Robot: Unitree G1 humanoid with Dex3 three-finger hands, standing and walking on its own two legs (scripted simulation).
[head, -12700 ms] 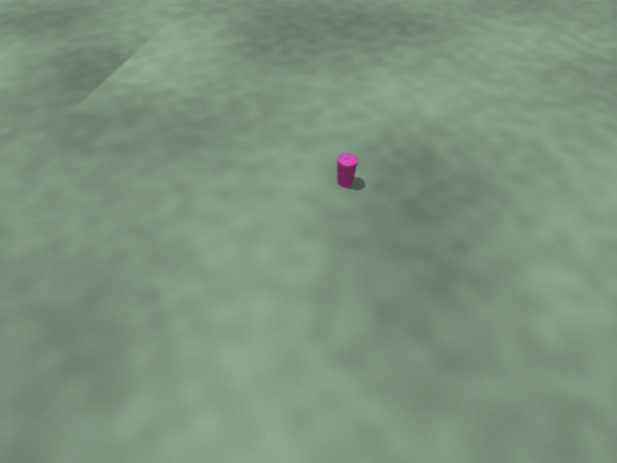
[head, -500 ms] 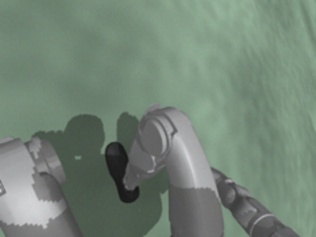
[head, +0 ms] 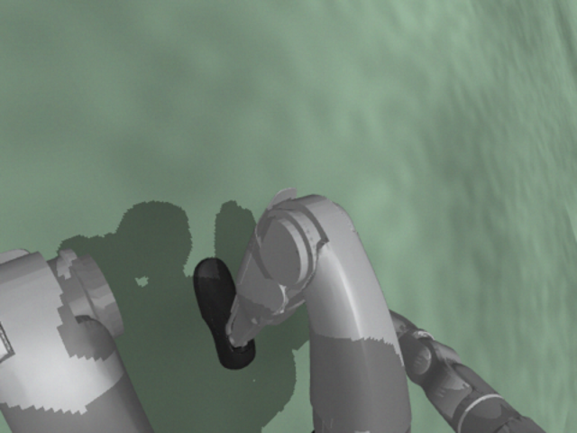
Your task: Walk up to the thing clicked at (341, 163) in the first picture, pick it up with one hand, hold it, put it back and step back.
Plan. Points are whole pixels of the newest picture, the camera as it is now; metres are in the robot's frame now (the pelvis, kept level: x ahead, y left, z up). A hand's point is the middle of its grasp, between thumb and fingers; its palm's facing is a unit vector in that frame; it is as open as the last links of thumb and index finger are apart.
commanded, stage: settle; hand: left
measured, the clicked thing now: out of the picture +0.45 +0.33 -0.22
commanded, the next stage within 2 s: lift in 1.70 s
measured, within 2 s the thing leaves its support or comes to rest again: leaves its support in 0.10 s
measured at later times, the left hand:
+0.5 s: hand out of the picture +0.41 +0.38 -0.10, palm faces +0.53 -0.85 +0.00, open 12.0 cm
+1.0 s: hand out of the picture +0.41 +0.37 -0.01, palm faces +0.54 -0.84 -0.03, open 12.0 cm
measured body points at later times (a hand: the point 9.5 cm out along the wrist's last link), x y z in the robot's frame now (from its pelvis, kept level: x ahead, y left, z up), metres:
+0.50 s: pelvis +0.01 +0.00 +0.02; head +0.20 +0.19 +0.37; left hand +0.38 +0.42 -0.09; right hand +0.19 -0.25 -0.03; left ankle +0.08 +0.11 -0.26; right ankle +0.16 -0.12 -0.25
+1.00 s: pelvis +0.02 -0.02 +0.05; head +0.22 +0.11 +0.43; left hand +0.37 +0.41 +0.00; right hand +0.19 -0.26 -0.05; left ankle +0.08 +0.11 -0.26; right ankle +0.16 -0.12 -0.26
